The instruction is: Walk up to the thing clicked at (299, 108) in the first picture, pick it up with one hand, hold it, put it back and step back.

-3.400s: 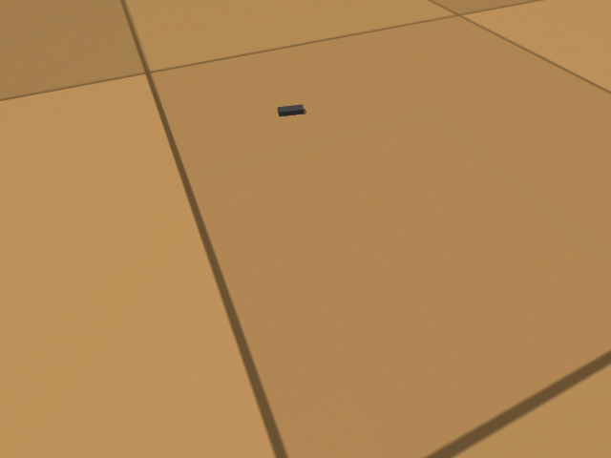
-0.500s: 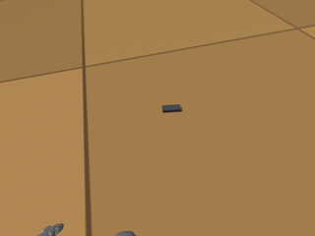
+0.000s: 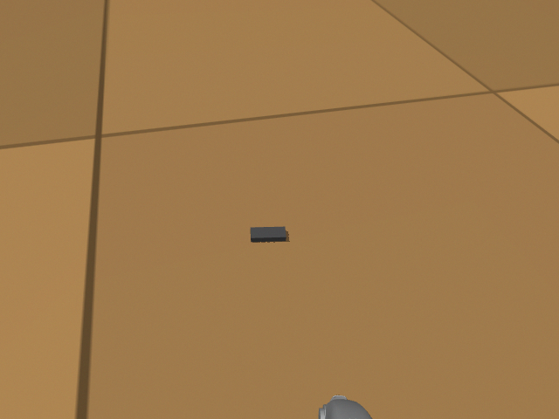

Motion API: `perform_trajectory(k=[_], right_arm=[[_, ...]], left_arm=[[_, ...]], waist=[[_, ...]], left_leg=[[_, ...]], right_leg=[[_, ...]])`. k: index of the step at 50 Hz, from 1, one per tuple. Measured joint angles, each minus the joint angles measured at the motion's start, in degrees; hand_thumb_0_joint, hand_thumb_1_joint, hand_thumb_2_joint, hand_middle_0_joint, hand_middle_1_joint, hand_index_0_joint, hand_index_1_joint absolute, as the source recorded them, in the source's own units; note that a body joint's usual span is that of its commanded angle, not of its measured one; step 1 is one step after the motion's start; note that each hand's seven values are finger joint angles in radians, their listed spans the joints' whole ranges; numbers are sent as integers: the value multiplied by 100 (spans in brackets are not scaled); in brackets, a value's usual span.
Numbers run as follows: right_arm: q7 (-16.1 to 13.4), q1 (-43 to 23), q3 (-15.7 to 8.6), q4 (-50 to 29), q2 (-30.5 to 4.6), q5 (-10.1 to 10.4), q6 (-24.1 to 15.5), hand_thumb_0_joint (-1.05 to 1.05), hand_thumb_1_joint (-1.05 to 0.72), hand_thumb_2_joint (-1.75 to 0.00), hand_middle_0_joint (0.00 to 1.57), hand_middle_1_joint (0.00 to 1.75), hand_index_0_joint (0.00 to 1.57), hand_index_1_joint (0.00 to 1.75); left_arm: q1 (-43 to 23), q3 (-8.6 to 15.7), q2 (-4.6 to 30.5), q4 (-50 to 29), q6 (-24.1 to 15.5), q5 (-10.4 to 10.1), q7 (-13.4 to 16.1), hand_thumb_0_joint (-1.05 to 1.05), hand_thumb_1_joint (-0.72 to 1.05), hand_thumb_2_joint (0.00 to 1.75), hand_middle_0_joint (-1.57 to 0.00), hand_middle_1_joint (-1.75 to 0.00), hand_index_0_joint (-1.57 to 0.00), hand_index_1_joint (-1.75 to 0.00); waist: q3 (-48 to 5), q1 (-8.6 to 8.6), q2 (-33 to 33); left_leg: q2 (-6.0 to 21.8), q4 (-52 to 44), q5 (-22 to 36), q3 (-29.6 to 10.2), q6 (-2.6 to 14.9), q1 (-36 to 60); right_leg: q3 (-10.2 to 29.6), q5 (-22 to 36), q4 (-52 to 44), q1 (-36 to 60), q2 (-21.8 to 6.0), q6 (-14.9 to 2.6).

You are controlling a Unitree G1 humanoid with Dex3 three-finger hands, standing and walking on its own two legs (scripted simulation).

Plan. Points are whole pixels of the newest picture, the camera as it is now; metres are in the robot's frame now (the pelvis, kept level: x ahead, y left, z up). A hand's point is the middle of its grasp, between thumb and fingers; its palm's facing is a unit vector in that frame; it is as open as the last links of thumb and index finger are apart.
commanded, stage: walk up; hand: left
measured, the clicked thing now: (268, 234) +0.98 +0.00 -0.75
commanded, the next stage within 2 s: none
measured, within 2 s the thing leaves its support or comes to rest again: neither
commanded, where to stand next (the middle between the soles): +0.62 -0.24 m, yaw +5 degrees
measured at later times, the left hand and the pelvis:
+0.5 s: hand (185, 374) +0.23 +0.16 -0.14, palm faces +0.04 -0.94 -0.34, open 7.3 cm; pelvis +0.20 -0.12 +0.00, yaw +2 degrees
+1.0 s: hand (245, 270) +0.42 +0.07 -0.14, palm faces +0.04 -0.91 -0.42, open 7.3 cm; pelvis +0.37 -0.23 -0.02, yaw +2 degrees
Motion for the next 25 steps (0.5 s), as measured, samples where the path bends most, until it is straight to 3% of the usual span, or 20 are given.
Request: perform_trajectory(k=[4, 7, 9, 12, 14, 19, 25], right_arm=[[9, 159, -59, 107, -154, 1, 58, 1, -89, -90, 21, 31, 21, 30], [-19, 250, -98, 197, -252, -4, 146, 1, -89, -90, 21, 31, 21, 30], [-81, 211, -130, 295, -331, -2, 243, 1, -90, -90, 21, 31, 21, 30], [-149, 17, -99, 448, -301, 70, 391, 1, -90, -90, 21, 30, 20, 30], [-128, -97, -65, 464, -275, 100, 369, 1, -90, -90, 21, 30, 20, 30], [8, -236, 11, 306, -78, 21, 268, 1, -90, -90, 21, 30, 20, 30], [71, -272, 30, 189, 119, -1, 239, 1, -90, -90, 21, 30, 20, 30]], left_arm=[[-164, 54, 24, 54, 5, -4, -71, 0, 91, 90, -20, -30, -21, -30], [-237, 105, 82, 78, -62, 1, -72, 0, 91, 90, -20, -30, -21, -30], [-346, 152, 10, 63, -172, 21, -4, 0, 91, 90, -20, -30, -21, -30], [-365, 82, -135, -85, -276, -52, 109, 0, 91, 90, -20, -30, -21, -30], [-291, 15, -239, -144, -291, -80, 170, 0, 91, 90, -20, -30, -21, -30], [-24, -47, -273, -217, -289, -47, 230, 0, 91, 90, -20, -30, -21, -30], [279, -77, -158, -296, -202, -12, 213, 0, 90, 90, -20, -30, -21, -30]], waist=[[-77, -83, 152], [-171, -108, 274], [-110, -82, 562], [-52, 44, 665], [-36, 115, 755], [-15, 227, 731], [34, 367, 486]], left_leg=[[180, -2, -304, -52, -185, 304], [379, 329, -730, -119, -301, 420], [612, 1281, -1041, -430, -55, 149], [198, 3090, -1058, -818, 137, -680], [73, 3410, -775, -779, 186, -1100], [54, 2352, -507, -454, 94, -1621], [-46, 898, 126, -234, 101, -1445]], right_leg=[[-76, 450, -922, 142, -92, -32], [-269, 577, -1413, 544, 18, -64], [-469, 476, -1092, 601, 243, -12], [-570, 170, -1009, 782, 312, -94], [-646, 185, -1309, 1056, 405, -160], [-810, 142, -1870, 1599, 624, -343], [-960, -374, -1756, 2017, 755, -385]])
